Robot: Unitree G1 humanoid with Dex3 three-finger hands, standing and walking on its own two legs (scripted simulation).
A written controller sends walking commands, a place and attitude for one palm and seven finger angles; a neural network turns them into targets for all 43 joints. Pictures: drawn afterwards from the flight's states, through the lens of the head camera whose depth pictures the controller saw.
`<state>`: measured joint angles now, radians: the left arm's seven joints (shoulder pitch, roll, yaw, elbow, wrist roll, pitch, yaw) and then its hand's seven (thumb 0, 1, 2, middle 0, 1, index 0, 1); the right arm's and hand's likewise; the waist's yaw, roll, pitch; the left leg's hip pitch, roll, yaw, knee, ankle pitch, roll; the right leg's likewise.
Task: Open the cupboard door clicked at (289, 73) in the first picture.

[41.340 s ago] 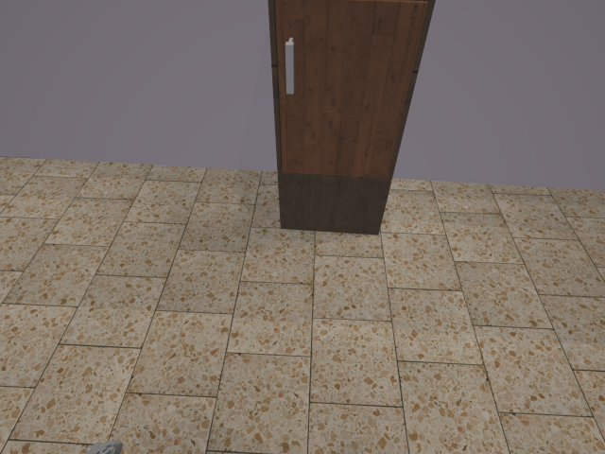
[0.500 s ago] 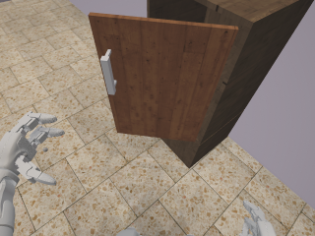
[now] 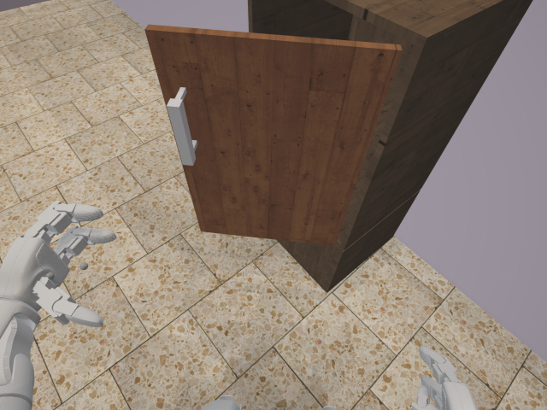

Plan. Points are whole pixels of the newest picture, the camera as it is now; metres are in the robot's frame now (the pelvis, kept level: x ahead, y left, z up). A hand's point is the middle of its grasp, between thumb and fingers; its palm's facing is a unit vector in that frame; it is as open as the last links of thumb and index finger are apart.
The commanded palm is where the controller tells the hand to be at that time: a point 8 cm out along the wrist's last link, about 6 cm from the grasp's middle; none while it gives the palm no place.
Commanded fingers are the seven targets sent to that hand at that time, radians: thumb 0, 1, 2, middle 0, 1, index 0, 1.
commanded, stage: move the hooked fingers beside the handle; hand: left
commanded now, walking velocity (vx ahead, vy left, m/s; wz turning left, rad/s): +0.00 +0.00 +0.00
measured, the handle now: (185, 127) +0.59 +0.20 +0.05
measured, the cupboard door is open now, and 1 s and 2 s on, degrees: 44 44 44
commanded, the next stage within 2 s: none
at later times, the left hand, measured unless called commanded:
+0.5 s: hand (112, 212) +0.37 +0.27 +0.06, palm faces -0.06 -1.00 -0.01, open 14.0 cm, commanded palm +0.35 +0.32 +0.06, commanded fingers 0.00 -0.50 0.30 -0.30 -1.20 -0.30 -1.20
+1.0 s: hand (130, 174) +0.45 +0.26 +0.06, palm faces -0.07 -1.00 -0.01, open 14.0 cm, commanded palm +0.44 +0.31 +0.06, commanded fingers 0.00 -0.50 0.30 -0.30 -1.20 -0.30 -1.20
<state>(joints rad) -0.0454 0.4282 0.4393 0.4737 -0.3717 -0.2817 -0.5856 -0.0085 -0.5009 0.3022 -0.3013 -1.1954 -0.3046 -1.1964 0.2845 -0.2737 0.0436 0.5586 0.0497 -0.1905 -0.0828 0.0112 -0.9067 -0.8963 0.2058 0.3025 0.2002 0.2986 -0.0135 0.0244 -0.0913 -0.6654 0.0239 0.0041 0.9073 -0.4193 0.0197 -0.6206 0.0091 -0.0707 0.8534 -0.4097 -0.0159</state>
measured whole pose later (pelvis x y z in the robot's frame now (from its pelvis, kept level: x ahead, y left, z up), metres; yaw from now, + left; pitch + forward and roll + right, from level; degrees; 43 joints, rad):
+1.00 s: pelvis +0.00 +0.01 -0.02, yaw -2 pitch +18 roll -3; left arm -0.72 0.63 0.49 1.11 -0.18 -0.35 -0.55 -0.01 -0.50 0.30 -0.30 -1.20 -0.30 -1.20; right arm 0.36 -0.29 0.04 0.59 0.03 0.00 -0.05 0.01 -0.91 -0.90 0.21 0.30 0.20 0.30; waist -0.12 0.01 -0.10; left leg -0.88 0.04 0.02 1.01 -0.46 0.03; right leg -0.83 0.03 -0.05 0.94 -0.43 -0.01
